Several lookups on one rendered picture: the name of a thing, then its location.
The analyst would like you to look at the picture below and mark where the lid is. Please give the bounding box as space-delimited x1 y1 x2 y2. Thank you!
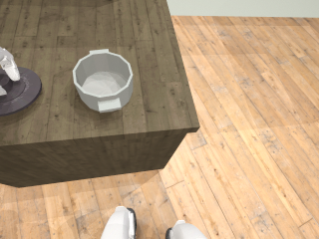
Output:
0 67 42 117

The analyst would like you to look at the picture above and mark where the robot left shin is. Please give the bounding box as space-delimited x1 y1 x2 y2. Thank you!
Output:
115 206 135 239

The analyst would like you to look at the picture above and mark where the pot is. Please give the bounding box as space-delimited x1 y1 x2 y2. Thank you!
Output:
73 49 134 113

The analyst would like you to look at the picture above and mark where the right robot thigh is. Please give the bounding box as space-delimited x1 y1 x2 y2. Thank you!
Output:
169 223 207 239

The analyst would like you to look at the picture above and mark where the knob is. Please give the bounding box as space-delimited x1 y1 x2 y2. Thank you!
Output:
0 74 13 91

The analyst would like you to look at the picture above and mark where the table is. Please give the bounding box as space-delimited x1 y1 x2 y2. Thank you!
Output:
0 0 200 188

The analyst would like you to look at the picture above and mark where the robot left hand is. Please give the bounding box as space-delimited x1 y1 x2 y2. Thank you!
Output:
0 47 20 96

